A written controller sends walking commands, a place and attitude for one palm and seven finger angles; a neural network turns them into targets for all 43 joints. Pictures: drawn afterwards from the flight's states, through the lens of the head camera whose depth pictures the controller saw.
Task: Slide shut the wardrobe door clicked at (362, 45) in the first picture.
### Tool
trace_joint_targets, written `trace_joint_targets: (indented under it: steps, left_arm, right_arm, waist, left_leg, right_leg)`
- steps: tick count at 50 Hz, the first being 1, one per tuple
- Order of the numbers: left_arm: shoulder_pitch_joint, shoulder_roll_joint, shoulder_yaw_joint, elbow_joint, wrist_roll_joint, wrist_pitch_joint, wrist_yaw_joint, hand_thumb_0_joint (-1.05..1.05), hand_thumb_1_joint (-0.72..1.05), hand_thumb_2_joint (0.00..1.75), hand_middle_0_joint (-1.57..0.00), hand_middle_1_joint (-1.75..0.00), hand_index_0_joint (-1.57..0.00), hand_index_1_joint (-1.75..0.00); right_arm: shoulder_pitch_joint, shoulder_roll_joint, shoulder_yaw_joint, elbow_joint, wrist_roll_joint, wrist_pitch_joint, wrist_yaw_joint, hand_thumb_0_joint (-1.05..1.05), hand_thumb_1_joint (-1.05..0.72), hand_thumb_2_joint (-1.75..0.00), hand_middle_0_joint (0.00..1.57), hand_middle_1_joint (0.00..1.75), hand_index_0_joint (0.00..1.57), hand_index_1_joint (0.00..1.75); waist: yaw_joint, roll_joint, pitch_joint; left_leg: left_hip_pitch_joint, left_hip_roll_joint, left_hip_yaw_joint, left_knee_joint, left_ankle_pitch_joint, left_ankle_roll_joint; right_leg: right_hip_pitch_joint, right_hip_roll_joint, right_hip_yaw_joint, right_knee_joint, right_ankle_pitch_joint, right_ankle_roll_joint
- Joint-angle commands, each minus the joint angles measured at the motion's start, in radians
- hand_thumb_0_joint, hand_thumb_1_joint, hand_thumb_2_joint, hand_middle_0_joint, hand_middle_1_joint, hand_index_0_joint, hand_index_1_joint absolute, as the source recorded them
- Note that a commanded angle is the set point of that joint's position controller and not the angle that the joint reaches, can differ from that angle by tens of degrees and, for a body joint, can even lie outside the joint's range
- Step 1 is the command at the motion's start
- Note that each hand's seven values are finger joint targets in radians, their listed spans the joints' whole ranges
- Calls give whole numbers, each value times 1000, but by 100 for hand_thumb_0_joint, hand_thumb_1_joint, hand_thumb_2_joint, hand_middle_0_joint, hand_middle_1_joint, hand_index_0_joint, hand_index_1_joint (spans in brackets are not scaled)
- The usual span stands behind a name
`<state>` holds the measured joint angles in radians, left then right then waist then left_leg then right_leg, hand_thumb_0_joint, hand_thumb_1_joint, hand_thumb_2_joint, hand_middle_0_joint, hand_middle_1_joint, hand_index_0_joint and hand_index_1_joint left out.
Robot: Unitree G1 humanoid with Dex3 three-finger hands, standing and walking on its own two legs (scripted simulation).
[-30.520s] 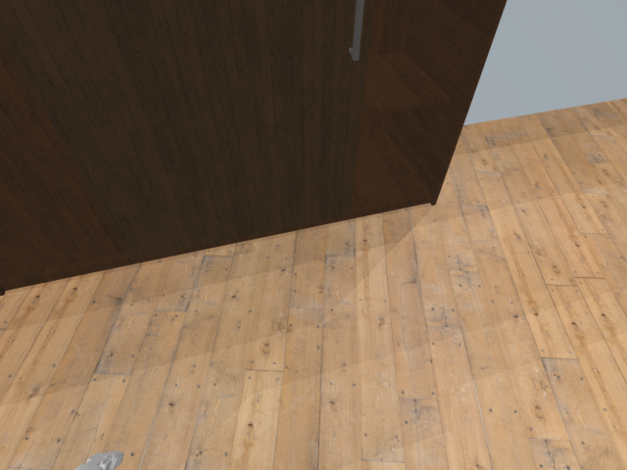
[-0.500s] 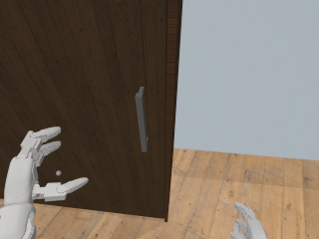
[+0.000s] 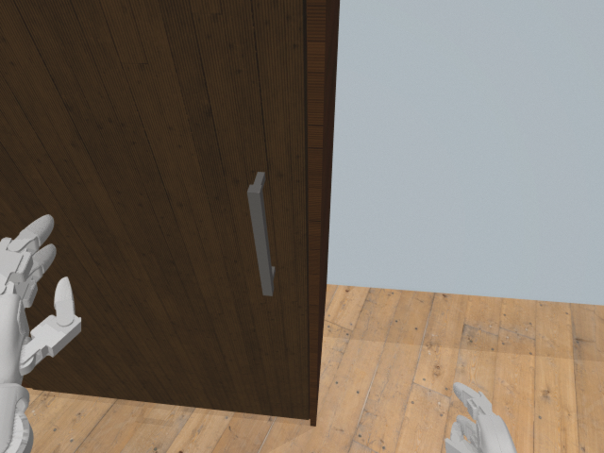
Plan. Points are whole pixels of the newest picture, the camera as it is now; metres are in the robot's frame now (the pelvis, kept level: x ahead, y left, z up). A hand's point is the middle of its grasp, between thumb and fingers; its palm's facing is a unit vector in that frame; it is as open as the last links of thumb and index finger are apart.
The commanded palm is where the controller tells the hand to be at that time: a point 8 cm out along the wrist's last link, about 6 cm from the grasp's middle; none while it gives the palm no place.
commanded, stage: draw the hand back to the body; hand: left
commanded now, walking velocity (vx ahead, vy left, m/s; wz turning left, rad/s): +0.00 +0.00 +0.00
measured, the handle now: (264, 239) +0.39 +0.12 +0.09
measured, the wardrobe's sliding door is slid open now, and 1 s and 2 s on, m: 0.00 0.00 0.00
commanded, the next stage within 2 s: step back with the hand held close in 0.22 s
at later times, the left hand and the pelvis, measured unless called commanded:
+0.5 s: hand (72, 303) +0.19 +0.27 +0.17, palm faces +0.46 -0.78 -0.43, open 7.4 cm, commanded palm +0.13 +0.29 +0.17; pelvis -0.01 +0.00 +0.00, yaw -1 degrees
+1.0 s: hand (20, 373) +0.13 +0.28 +0.16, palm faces +0.44 -0.78 -0.45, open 7.4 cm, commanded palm +0.07 +0.32 +0.17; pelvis -0.08 +0.02 -0.01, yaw -1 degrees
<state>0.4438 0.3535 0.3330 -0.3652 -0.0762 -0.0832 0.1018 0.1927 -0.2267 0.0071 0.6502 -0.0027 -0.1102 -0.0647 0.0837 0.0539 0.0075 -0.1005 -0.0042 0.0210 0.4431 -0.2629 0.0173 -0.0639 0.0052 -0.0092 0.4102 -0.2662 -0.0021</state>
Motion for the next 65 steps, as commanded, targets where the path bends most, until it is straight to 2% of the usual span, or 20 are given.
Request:
trace_joint_targets:
  steps: [1, 16, 17, 18, 19, 20, 22, 24, 29, 35, 40, 44, 48, 50, 52, 53, 55, 58, 61, 65]
  left_arm:
    - [-107, 186, 104, -226, 0, -61, 12, 0, 90, 90, -20, -30, -20, -30]
    - [-106, 189, 110, -224, -3, -63, 10, 0, 90, 90, -20, -30, -20, -30]
    - [-169, 202, 111, -230, -1, -64, 12, 0, 90, 90, -20, -30, -20, -30]
    - [-341, 363, 260, -334, 10, -117, 27, 0, 90, 90, -20, -30, -20, -30]
    - [-338, 349, 249, -287, 14, -140, 27, 0, 90, 90, -20, -30, -20, -30]
    - [-198, 273, 202, -199, 21, -135, 23, 0, 90, 90, -20, -30, -20, -30]
    - [-53, 179, 127, -176, 28, -122, 11, 0, 90, 90, -20, -30, -20, -30]
    - [16, 174, 125, -194, 27, -121, 14, 0, 90, 90, -20, -30, -20, -30]
    - [58, 254, 203, -265, 30, -121, 33, 0, 90, 90, -20, -30, -20, -30]
    - [68, 270, 230, -345, 32, -147, 48, 0, 90, 90, -20, -30, -20, -30]
    - [47, 228, 209, -325, 48, -166, 52, 0, 90, 90, -20, -30, -20, -30]
    - [12, 227, 212, -316, 61, -184, 55, 0, 90, 90, -20, -30, -20, -30]
    - [-10, 229, 197, -332, 57, -195, 64, 0, 90, 90, -20, -30, -20, -30]
    - [-26, 240, 196, -368, 55, -202, 74, 0, 90, 90, -20, -30, -20, -30]
    - [-22, 250, 211, -389, 56, -209, 83, 0, 90, 90, -20, -30, -20, -30]
    - [-18, 252, 220, -406, 59, -214, 84, 0, 90, 90, -20, -30, -20, -30]
    - [1, 239, 249, -394, 80, -224, 80, 0, 90, 90, -20, -30, -20, -30]
    - [17, 238, 257, -356, 82, -226, 70, 0, 90, 90, -20, -30, -20, -30]
    - [76, 204, 216, -346, 60, -232, 58, 0, 90, 90, -20, -30, -20, -30]
    - [16, 233, 194, -377, 53, -242, 42, 0, 90, 90, -20, -30, -20, -30]
  right_arm:
    - [-139, -108, -35, -161, 3, -60, -7, 0, -90, -90, 20, 30, 20, 30]
    - [-145, -102, -33, -161, 0, -63, -12, 0, -90, -90, 20, 30, 20, 30]
    - [-150, -105, -33, -158, 1, -63, -13, 0, -90, -90, 20, 30, 20, 30]
    - [-149, -111, -23, -196, 10, -51, -10, 0, -90, -90, 20, 30, 20, 30]
    - [-140, -101, -22, -167, 5, -38, -15, 0, -90, -90, 20, 30, 20, 30]
    - [-141, -100, -26, -148, -3, -30, -14, 0, -90, -90, 20, 30, 20, 30]
    - [-124, -114, -39, -179, -5, -8, -7, 0, -90, -90, 20, 30, 20, 30]
    - [-125, -120, -45, -205, -4, 9, -10, 0, -90, -90, 20, 30, 20, 30]
    - [-125, -116, -52, -239, 1, 46, -21, 0, -90, -90, 20, 30, 20, 30]
    - [-114, -111, -55, -257, 2, 39, -30, 0, -90, -90, 20, 30, 20, 30]
    - [-92, -123, -59, -252, 4, 7, -29, 0, -90, -90, 20, 30, 20, 30]
    - [-69, -128, -64, -240, 5, -17, -28, 0, -90, -90, 20, 30, 20, 30]
    - [-50, -115, -62, -215, -1, -31, -16, 0, -90, -90, 20, 30, 20, 30]
    - [-47, -109, -58, -197, -4, -35, -16, 0, -90, -90, 20, 30, 20, 30]
    - [-53, -113, -56, -198, -5, -42, -18, 0, -90, -90, 20, 30, 20, 30]
    - [-59, -122, -56, -206, -5, -47, -21, 0, -90, -90, 20, 30, 20, 30]
    - [-76, -139, -63, -216, -9, -60, -28, 0, -90, -90, 20, 30, 20, 30]
    - [-63, -119, -73, -207, -12, -68, -16, 0, -90, -90, 20, 30, 20, 30]
    - [-51, -115, -60, -180, -17, -76, -9, 0, -90, -90, 20, 30, 20, 30]
    - [-70, -111, -46, -150, -25, -73, -13, 0, -90, -90, 20, 30, 20, 30]
  waist:
    - [-4, 2, -62]
    - [-2, 7, -51]
    - [-9, -3, -52]
    - [-37, -27, 30]
    - [-49, -33, 34]
    - [-53, -85, 21]
    - [-52, -54, -66]
    - [-44, -2, -148]
    - [-45, -37, -194]
    - [-44, 38, -161]
    - [-56, 77, -94]
    - [-64, 0, -77]
    - [-79, -122, -56]
    - [-86, -101, -75]
    - [-87, -41, -82]
    - [-84, 47, -84]
    - [-69, 259, -97]
    - [-63, 100, -72]
    - [-64, 128, -86]
    - [-60, 52, -177]
  left_leg:
    - [39, 39, -21, -55, 256, -2]
    - [45, 33, -13, -57, 226, 2]
    - [47, 32, -12, -57, 218, 4]
    - [-18, 39, -27, -20, 117, 22]
    - [-27, 33, -41, -3, 79, 19]
    - [-15, 34, -42, 14, 102, 20]
    - [6, 51, -25, 10, 201, 22]
    - [27, 73, -23, -6, 322, 22]
    - [-18, 96, -43, -15, 405, 21]
    - [-155, 118, -86, -65, 256, 33]
    - [-362, 148, -127, -141, -110, 60]
    - [-434, 129, -137, -108, -273, 68]
    - [-268, 53, -86, 82, -212, 29]
    - [-174, 39, -80, 146, -147, 17]
    - [-184, 68, -125, 69, -155, 25]
    - [-246, 106, -176, -35, -213, 36]
    - [-521, 275, -380, -324, -535, 102]
    - [-470, 279, -325, -243, -322, 133]
    - [-299, 252, -286, -193, -145, 111]
    - [-95, 165, -158, -20, 306, 40]
  right_leg:
    - [-46, -23, 0, -63, 227, -22]
    - [-51, -24, 5, -86, 206, -20]
    - [-55, -24, 7, -88, 201, -18]
    - [-173, -73, 144, -157, 263, -19]
    - [-186, -107, 152, -164, 258, -28]
    - [-204, -110, 159, -160, 297, -31]
    - [-162, -113, 127, -102, 396, -22]
    - [-124, -103, 91, -44, 442, -10]
    - [-111, -82, 69, 8, 435, 0]
    - [-95, -50, 68, 61, 294, 3]
    - [-53, -28, 69, 129, 161, 5]
    - [-81, -42, 111, 96, 75, -2]
    - [-332, -137, 211, -80, -122, -60]
    - [-419, -171, 209, -87, -118, -84]
    - [-407, -130, 162, -24, -103, -62]
    - [-348, -77, 120, 44, -115, -36]
    - [-74, 56, 19, 388, -63, 19]
    - [-123, 48, 33, 438, -102, 12]
    - [-185, 40, 17, 208, -132, 1]
    - [-177, -21, 78, -43, 265, -17]
